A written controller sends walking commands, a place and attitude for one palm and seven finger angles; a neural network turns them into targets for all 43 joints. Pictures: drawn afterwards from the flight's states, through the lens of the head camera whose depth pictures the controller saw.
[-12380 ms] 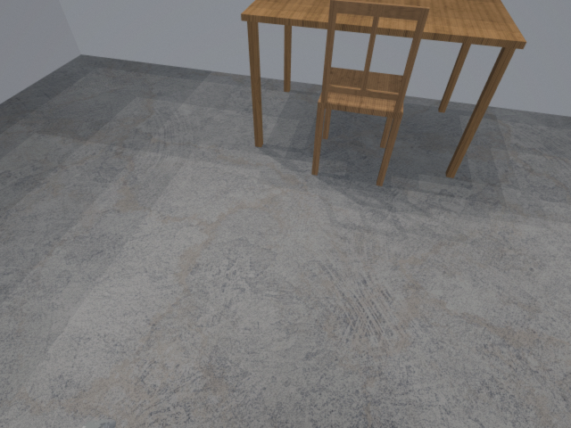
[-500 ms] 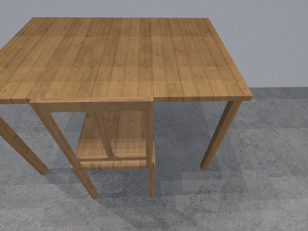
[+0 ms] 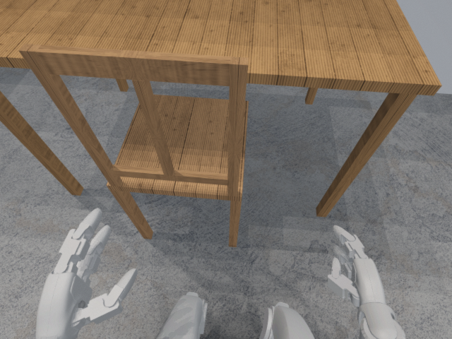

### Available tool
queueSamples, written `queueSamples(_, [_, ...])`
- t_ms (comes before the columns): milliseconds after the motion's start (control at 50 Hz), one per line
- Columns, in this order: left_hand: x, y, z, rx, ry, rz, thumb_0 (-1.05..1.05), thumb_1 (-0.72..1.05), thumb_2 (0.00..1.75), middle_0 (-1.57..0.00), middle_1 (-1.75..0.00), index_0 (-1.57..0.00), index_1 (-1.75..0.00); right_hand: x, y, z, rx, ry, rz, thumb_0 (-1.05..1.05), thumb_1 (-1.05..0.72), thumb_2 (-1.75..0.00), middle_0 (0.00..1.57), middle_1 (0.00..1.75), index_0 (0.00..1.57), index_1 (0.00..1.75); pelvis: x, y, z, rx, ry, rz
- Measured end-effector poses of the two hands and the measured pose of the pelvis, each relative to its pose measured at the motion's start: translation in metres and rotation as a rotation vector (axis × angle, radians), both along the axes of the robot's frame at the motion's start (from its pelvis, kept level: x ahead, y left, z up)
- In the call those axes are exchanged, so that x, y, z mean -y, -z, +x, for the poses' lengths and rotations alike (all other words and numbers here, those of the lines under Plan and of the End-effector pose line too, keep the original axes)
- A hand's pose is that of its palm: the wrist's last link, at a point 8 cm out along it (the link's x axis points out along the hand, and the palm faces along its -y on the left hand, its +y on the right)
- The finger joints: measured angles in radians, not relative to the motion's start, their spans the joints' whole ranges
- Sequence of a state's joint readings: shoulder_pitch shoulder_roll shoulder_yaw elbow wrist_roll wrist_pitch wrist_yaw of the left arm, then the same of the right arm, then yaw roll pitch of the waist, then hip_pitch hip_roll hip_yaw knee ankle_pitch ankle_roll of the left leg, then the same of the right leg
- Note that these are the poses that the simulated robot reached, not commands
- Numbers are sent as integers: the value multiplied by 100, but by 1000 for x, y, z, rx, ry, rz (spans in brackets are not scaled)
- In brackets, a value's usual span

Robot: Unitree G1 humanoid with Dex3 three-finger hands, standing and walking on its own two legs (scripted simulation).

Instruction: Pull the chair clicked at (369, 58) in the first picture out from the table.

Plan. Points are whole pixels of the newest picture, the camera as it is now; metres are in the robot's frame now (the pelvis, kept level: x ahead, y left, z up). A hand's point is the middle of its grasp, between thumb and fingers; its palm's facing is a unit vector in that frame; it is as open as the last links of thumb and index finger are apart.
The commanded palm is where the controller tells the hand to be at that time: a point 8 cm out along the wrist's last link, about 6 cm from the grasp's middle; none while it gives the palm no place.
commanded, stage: raise the hand toward the chair's back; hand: left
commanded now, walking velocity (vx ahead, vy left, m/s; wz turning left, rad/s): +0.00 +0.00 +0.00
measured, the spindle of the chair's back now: (157, 134) +0.49 +0.22 +0.02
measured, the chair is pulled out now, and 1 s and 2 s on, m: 0.00 0.00 0.00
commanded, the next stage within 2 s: aim the fingers beside a spindle in 1.52 s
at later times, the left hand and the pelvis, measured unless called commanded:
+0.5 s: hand (114, 251) +0.23 +0.20 +0.06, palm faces +0.04 -1.00 -0.06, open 14.9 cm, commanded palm +0.20 +0.26 +0.07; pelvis +0.00 +0.02 +0.01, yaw -1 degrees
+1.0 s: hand (95, 221) +0.26 +0.24 +0.08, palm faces +0.05 -1.00 -0.07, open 16.9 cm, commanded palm +0.24 +0.29 +0.09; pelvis +0.01 +0.03 +0.03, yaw -1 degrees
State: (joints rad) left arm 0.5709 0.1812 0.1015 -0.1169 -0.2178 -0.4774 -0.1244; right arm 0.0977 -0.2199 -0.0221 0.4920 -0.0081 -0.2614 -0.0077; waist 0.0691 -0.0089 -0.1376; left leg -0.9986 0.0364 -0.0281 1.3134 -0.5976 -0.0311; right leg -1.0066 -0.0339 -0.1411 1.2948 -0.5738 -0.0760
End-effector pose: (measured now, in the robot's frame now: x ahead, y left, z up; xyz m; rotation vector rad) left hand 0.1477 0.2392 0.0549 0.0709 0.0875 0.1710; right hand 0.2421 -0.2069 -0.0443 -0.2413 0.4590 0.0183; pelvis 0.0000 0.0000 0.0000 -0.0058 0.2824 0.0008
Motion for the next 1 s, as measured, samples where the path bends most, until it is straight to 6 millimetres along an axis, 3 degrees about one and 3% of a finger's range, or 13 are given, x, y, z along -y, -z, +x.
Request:
queueSamples(80, [3,-13,19,108,90,10,1,33,66,-13,-21,-14,-21,-15,32,-19,-87,-18,37,1,-90,-90,20,30,21,30,1,8,-7,-23,-9,-13])
queueSamples(160, [8,-5,42,21,175,-24,1,24,62,-13,-20,-13,-20,-13,49,-52,-194,60,61,2,-90,-90,21,30,21,30,-1,6,-9,-26,-4,-10])
queueSamples(260, [-1,-7,51,-57,133,-34,0,12,57,-12,-18,-12,-18,7,45,-89,-264,179,38,2,-90,-90,21,30,21,30,-5,-5,-5,-16,12,-3])
queueSamples(360, [-10,-19,51,13,101,-13,0,1,52,-11,-16,-11,-16,30,31,-107,-268,226,-33,2,-90,-90,20,30,21,30,-11,-11,-3,-12,19,-4])
queueSamples(440, [-11,-16,53,29,122,-13,0,-9,48,-10,-15,-10,-15,40,21,-104,-240,237,-78,2,-90,-90,20,30,20,30,-16,-12,-3,-15,21,-7])
queueSamples(520, [-15,-10,57,13,126,-23,0,-18,44,-9,-13,-9,-13,37,12,-91,-200,228,-97,2,-90,-90,20,30,20,30,-20,-12,-3,-17,21,-12])
queueSamples(760, [-34,-24,71,26,112,-10,-1,-43,33,-6,-9,-7,-9,-9,-1,-50,-139,118,-37,2,-90,-90,20,30,21,30,-29,-22,6,-9,8,-31])
queueSamples(880, [-43,-26,80,18,108,-10,-1,-48,31,-6,-8,-6,-9,-18,1,-46,-157,92,-30,2,-90,-90,20,30,21,30,-30,-24,11,-12,5,-32])
queueSamples(1000, [-48,-31,90,32,116,-6,-1,-49,30,-6,-8,-6,-8,-11,3,-53,-194,104,-48,2,-90,-90,21,30,21,30,-30,-26,14,-13,4,-32])
